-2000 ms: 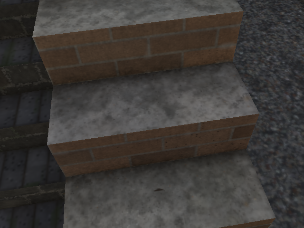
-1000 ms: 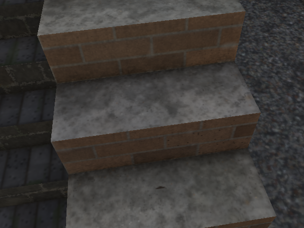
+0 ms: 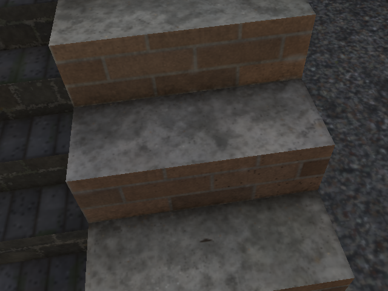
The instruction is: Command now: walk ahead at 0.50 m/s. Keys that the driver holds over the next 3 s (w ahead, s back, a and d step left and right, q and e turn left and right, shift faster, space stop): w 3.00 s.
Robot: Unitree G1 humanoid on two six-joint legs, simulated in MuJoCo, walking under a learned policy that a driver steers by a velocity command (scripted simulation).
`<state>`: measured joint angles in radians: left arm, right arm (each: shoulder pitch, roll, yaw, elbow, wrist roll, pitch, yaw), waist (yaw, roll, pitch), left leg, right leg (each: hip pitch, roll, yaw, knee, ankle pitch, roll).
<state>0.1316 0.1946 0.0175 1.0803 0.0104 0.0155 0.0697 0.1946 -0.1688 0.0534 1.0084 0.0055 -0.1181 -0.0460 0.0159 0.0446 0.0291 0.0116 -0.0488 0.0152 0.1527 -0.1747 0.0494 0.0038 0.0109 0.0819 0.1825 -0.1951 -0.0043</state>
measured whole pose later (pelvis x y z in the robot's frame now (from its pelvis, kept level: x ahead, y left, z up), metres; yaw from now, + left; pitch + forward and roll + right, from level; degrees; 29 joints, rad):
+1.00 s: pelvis +0.00 +0.00 +0.00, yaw +0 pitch +1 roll +0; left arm 0.13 0.20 0.02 1.09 0.01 0.01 0.07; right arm 0.20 -0.17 0.05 1.01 0.01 -0.11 -0.05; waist 0.02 0.04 0.03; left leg 0.01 -0.05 0.01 0.16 -0.18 0.05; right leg 0.00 0.01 0.09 0.19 -0.20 0.00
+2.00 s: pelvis +0.00 +0.00 +0.00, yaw +0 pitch +1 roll +0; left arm 0.13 0.20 0.02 1.10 0.01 0.01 0.06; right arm 0.19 -0.17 0.05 1.01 0.01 -0.11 -0.04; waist 0.02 0.04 0.02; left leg 0.00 -0.05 0.00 0.16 -0.18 0.05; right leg -0.01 0.01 0.10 0.19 -0.20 0.00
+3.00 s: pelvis +0.00 +0.00 +0.00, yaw +0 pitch +1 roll +0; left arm 0.13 0.20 0.02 1.10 0.01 0.01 0.06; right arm 0.19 -0.18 0.05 1.01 0.00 -0.11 -0.04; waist 0.02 0.04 0.02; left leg 0.00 -0.05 0.00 0.17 -0.18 0.04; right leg -0.01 0.01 0.10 0.19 -0.20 0.00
